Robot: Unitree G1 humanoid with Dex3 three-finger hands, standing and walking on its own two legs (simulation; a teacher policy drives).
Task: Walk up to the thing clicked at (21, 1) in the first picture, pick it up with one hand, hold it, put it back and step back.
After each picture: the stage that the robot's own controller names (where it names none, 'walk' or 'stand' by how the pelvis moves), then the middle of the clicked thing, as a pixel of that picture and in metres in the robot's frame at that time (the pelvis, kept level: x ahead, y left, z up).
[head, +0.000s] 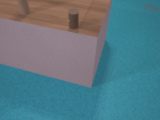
stand; out of the picture +1.10 +0.44 -0.03
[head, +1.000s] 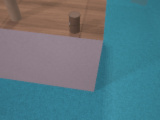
walk; (10, 0) +0.95 +0.41 -0.01
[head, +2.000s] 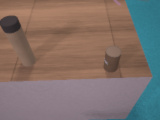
walk; (20, 43) +0.57 +0.26 +0.00
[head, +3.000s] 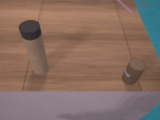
stand; (36, 50) +0.49 +0.20 +0.01
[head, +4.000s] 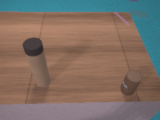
walk; (38, 65) +0.47 +0.20 -0.03
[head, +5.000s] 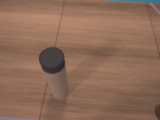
stand; (56, 77) +0.36 +0.10 -0.01
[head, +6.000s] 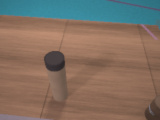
stand; (57, 79) +0.41 +0.11 -0.03
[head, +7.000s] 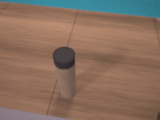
stand; (66, 76) +0.39 +0.08 -0.02
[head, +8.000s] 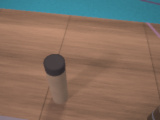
stand; (57, 82) +0.38 +0.11 -0.03
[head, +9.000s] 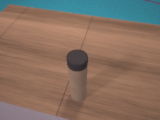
stand; (77, 78) +0.39 +0.05 -0.01
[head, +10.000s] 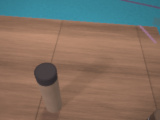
stand; (50, 90) +0.34 +0.13 -0.03
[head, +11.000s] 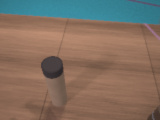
rise first; (56, 84) +0.37 +0.12 -0.03
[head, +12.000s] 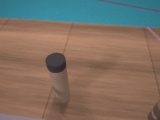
go down; (59, 80) +0.40 +0.12 -0.03
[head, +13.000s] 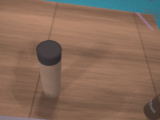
go down; (50, 73) +0.38 +0.10 +0.02
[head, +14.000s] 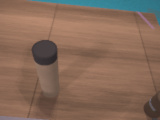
approach; (48, 73) +0.38 +0.11 +0.02
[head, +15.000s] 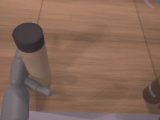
rest palm; (36, 61) +0.40 +0.12 +0.06
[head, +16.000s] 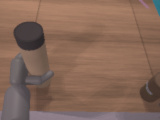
close; (36, 60) +0.40 +0.12 +0.06
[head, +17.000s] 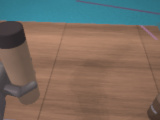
lift; (20, 68) +0.32 +0.18 +0.17
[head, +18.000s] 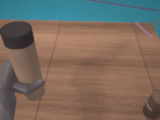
lift; (27, 66) +0.33 +0.16 +0.16
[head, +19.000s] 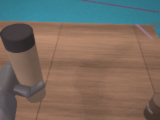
hold; (28, 69) +0.32 +0.16 +0.16
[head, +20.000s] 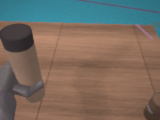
hold; (27, 69) +0.32 +0.16 +0.16
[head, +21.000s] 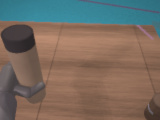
crouch; (28, 69) +0.32 +0.16 +0.16
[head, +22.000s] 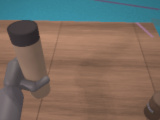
crouch; (33, 64) +0.34 +0.15 +0.15
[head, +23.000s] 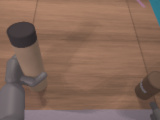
lower; (31, 61) +0.41 +0.13 +0.04
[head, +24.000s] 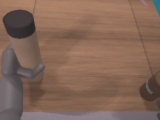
lower; (28, 52) +0.43 +0.14 +0.07
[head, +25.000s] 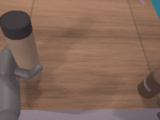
lower; (25, 52) +0.42 +0.14 +0.07
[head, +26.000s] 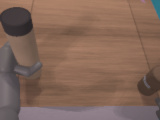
lower; (25, 49) +0.43 +0.14 +0.07
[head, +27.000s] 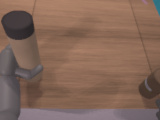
loosen; (26, 52) +0.42 +0.14 +0.07
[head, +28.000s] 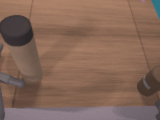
withdraw; (26, 55) +0.41 +0.14 +0.06
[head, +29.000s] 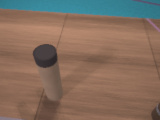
sink last; (50, 76) +0.38 +0.13 +0.03
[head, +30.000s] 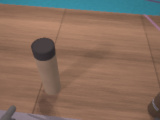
stand; (48, 70) +0.40 +0.14 +0.03
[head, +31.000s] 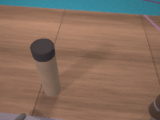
stand; (48, 71) +0.39 +0.14 +0.04
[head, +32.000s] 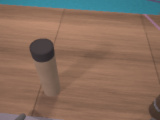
stand; (47, 71) +0.39 +0.14 +0.04
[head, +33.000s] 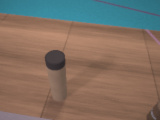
stand; (57, 78) +0.40 +0.12 -0.02
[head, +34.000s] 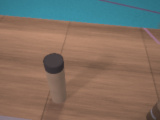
stand; (56, 81) +0.40 +0.12 -0.03
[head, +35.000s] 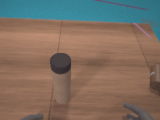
stand; (61, 81) +0.39 +0.09 -0.02
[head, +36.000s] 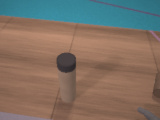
stand; (67, 80) +0.40 +0.10 -0.03
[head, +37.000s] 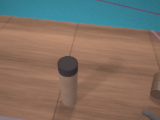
stand; (68, 84) +0.38 +0.08 -0.03
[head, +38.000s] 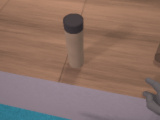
walk; (75, 44) +0.51 +0.09 +0.01
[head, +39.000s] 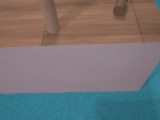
walk; (48, 10) +0.72 +0.18 +0.00
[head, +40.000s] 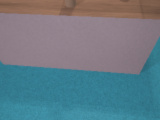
stand; out of the picture +1.00 +0.10 +0.00
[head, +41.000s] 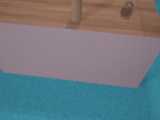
stand; (76, 2) +0.98 +0.07 -0.03
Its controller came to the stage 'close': yes
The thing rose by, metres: 0.19
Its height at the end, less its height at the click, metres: +0.00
